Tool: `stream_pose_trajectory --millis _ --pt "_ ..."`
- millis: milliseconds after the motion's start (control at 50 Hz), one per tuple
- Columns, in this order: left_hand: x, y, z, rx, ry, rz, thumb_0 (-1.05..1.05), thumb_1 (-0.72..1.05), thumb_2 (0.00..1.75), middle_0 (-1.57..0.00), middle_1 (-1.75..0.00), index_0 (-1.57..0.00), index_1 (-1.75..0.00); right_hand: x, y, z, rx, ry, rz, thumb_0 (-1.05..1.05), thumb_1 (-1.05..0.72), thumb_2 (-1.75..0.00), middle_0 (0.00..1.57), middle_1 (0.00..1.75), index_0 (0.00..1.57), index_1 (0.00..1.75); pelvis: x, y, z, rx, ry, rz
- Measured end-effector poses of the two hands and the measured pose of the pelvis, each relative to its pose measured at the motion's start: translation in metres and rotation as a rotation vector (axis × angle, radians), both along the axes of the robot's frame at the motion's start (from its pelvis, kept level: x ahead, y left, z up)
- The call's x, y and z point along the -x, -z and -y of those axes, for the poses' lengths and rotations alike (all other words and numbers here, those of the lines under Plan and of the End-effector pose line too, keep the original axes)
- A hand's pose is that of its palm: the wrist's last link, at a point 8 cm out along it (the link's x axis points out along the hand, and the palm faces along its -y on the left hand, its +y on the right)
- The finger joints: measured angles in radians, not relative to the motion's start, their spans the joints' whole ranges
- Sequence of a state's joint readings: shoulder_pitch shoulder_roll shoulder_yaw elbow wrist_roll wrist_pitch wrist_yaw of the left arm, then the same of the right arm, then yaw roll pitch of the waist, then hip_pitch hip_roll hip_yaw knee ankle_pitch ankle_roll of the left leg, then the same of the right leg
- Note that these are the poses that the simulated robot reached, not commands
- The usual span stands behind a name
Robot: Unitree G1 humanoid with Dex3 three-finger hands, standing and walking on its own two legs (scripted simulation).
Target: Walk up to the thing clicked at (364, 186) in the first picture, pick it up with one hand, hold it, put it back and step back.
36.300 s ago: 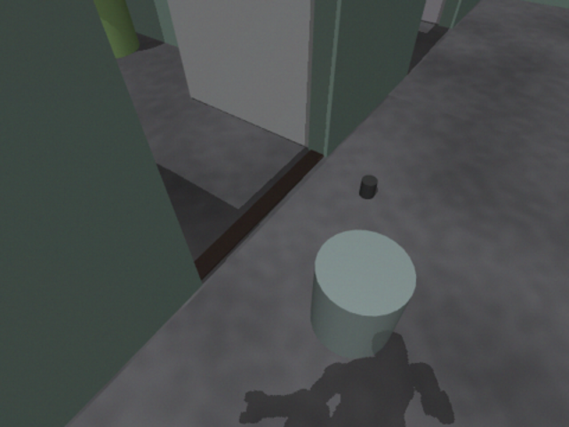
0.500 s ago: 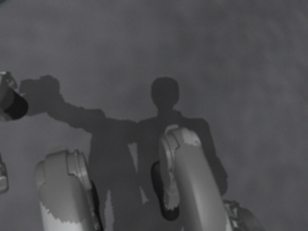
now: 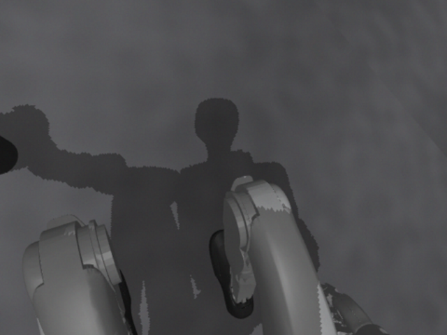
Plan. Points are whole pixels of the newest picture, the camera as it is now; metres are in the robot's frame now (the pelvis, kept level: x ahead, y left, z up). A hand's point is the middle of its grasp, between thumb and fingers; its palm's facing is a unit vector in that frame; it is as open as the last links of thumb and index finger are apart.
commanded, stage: rest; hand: left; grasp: from above
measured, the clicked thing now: out of the picture +0.44 +0.34 -0.25
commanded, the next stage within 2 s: open in 0.44 s
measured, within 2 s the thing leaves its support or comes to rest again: rests again in 0.02 s
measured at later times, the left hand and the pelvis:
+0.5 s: hand out of the picture +0.43 +0.34 -0.22, palm faces -0.45 -0.13 -0.88, open 9.9 cm; pelvis -0.01 +0.00 -0.01, yaw -2 degrees
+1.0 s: hand out of the picture +0.44 +0.34 -0.23, palm faces -0.43 -0.12 -0.90, open 12.6 cm; pelvis -0.01 +0.00 -0.01, yaw -3 degrees
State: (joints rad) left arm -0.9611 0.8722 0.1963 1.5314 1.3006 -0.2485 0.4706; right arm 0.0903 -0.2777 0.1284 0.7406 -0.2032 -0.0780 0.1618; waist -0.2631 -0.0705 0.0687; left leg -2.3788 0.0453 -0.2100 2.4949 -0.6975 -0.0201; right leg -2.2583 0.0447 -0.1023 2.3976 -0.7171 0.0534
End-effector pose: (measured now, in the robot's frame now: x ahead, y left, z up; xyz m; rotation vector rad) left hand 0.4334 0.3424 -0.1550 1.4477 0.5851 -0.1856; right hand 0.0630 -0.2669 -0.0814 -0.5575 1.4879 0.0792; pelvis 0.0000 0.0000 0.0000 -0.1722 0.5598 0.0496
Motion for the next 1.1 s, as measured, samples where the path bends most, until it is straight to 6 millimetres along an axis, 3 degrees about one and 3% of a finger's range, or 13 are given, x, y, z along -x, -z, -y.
stream_pose_trajectory --millis 640,780,1100 --pt "-0.001 0.007 -0.002 -0.009 0.007 0.011 0.00 -0.02 0.60 -0.67 -0.78 -0.65 -0.72 0.011 -0.011 -0.011 -0.018 -0.083 0.040 0.00 -0.90 -0.89 0.20 0.30 0.20 0.30 0.007 0.007 -0.003 0.030 0.021 0.063" --pt "0.000 0.013 0.000 -0.004 0.005 0.016 0.00 -0.03 0.68 -0.53 -0.83 -0.53 -0.78 0.016 -0.015 -0.011 -0.019 -0.091 0.035 0.00 -0.90 -0.89 0.20 0.30 0.20 0.30 0.008 0.007 -0.003 0.035 0.024 0.070" --pt "-0.008 0.013 -0.002 -0.019 -0.004 0.024 0.00 -0.40 0.93 -0.16 -0.99 -0.18 -0.97 0.008 -0.016 -0.014 -0.033 -0.108 0.041 0.00 -0.90 -0.89 0.20 0.30 0.20 0.30 0.006 0.006 -0.005 0.043 0.021 0.062"
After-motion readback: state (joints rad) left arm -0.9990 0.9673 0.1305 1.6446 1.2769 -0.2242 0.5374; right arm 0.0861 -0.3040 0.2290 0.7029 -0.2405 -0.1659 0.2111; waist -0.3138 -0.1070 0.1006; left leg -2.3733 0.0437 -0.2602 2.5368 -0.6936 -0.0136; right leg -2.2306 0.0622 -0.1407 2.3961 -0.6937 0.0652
